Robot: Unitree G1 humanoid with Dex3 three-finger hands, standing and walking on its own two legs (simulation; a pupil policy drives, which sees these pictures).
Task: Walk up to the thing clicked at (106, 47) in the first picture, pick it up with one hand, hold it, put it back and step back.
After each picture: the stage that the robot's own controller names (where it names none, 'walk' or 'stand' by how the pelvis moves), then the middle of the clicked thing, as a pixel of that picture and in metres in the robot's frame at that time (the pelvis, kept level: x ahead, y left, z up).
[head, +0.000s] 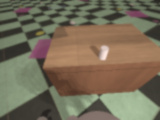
stand; (103, 53) +0.59 -0.09 +0.02
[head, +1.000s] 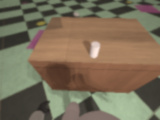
sink last; (94, 50) +0.54 +0.00 +0.06
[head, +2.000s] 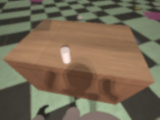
stand; (65, 55) +0.46 +0.22 +0.06
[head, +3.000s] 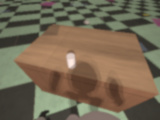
stand; (71, 61) +0.46 +0.18 +0.02
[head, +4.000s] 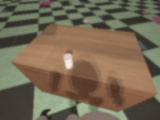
stand; (68, 61) +0.44 +0.20 +0.02
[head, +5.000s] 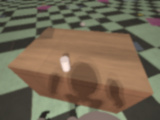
stand; (65, 64) +0.43 +0.22 +0.02
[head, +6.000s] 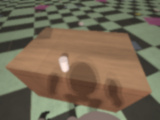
stand; (64, 64) +0.43 +0.23 +0.02
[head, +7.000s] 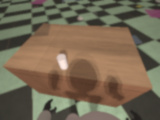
rise first; (62, 62) +0.43 +0.24 +0.02
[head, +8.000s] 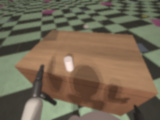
rise first; (69, 64) +0.44 +0.22 +0.02
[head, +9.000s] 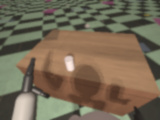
go down; (69, 63) +0.44 +0.22 +0.03
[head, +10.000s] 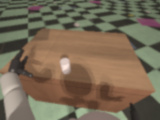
go down; (65, 66) +0.41 +0.20 +0.04
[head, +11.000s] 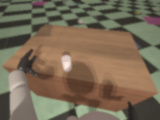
close in; (66, 63) +0.42 +0.20 +0.04
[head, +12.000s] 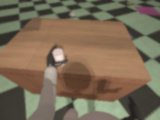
close; (59, 57) +0.44 +0.22 +0.07
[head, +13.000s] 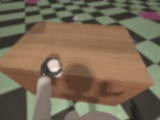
lift; (55, 68) +0.35 +0.24 +0.07
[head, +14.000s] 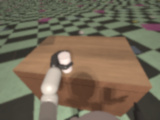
lift; (65, 62) +0.33 +0.17 +0.19
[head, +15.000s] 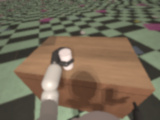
hold; (66, 59) +0.34 +0.17 +0.21
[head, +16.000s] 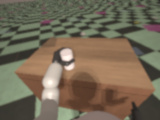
hold; (68, 59) +0.34 +0.16 +0.21
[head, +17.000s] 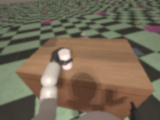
crouch; (65, 59) +0.35 +0.18 +0.20
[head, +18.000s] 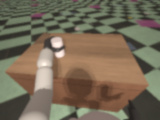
lower; (58, 47) +0.44 +0.22 +0.21
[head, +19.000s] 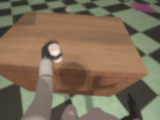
lower; (55, 53) +0.46 +0.23 +0.08
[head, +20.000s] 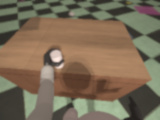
lower; (57, 59) +0.42 +0.22 +0.07
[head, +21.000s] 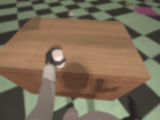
lower; (59, 58) +0.43 +0.21 +0.07
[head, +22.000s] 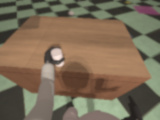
lower; (58, 57) +0.43 +0.22 +0.08
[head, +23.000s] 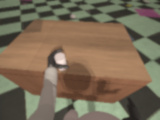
open; (61, 61) +0.41 +0.20 +0.07
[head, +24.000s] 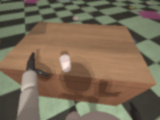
sink last; (65, 63) +0.40 +0.19 +0.06
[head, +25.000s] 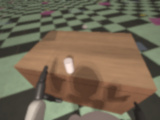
stand; (69, 65) +0.42 +0.21 +0.03
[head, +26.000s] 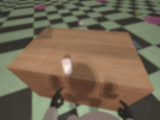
stand; (67, 66) +0.40 +0.20 +0.03
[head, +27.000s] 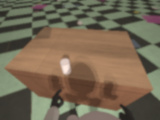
stand; (65, 66) +0.40 +0.21 +0.03
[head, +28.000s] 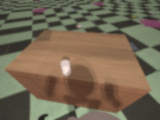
walk; (66, 67) +0.40 +0.20 +0.02
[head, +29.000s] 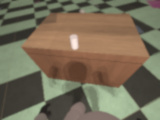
walk; (74, 42) +0.63 +0.19 +0.04
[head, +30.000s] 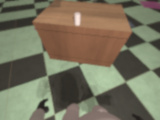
walk; (77, 19) +0.99 +0.20 +0.04
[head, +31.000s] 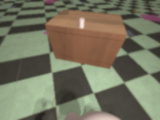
stand; (81, 23) +1.16 +0.19 +0.04
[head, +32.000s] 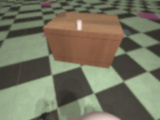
stand; (79, 25) +1.16 +0.20 +0.02
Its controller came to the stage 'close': yes
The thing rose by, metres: 0.22
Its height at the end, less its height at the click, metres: +0.00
